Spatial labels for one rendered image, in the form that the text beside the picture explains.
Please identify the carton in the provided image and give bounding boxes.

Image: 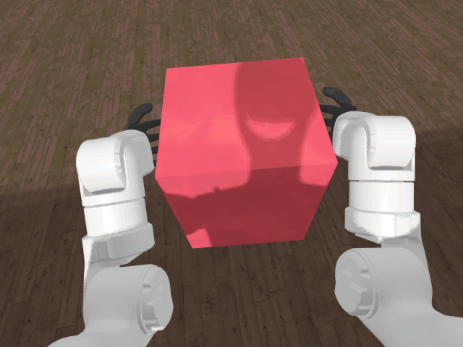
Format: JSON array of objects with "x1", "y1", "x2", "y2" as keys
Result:
[{"x1": 155, "y1": 57, "x2": 338, "y2": 249}]

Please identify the robot right upper arm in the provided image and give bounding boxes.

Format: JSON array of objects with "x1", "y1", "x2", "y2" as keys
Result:
[{"x1": 334, "y1": 247, "x2": 463, "y2": 347}]

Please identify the left robot forearm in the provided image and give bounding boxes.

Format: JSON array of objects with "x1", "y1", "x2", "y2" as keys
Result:
[{"x1": 76, "y1": 129, "x2": 155, "y2": 323}]

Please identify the robot right hand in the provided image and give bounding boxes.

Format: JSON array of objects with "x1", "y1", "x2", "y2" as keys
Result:
[{"x1": 319, "y1": 87, "x2": 357, "y2": 146}]

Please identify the right robot forearm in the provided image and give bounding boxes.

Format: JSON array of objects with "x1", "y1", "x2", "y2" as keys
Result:
[{"x1": 333, "y1": 111, "x2": 433, "y2": 295}]

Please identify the robot left hand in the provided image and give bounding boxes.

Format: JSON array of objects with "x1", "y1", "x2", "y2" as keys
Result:
[{"x1": 124, "y1": 103, "x2": 161, "y2": 167}]

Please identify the robot left upper arm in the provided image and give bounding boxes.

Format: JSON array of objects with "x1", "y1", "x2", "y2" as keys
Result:
[{"x1": 48, "y1": 264, "x2": 174, "y2": 347}]

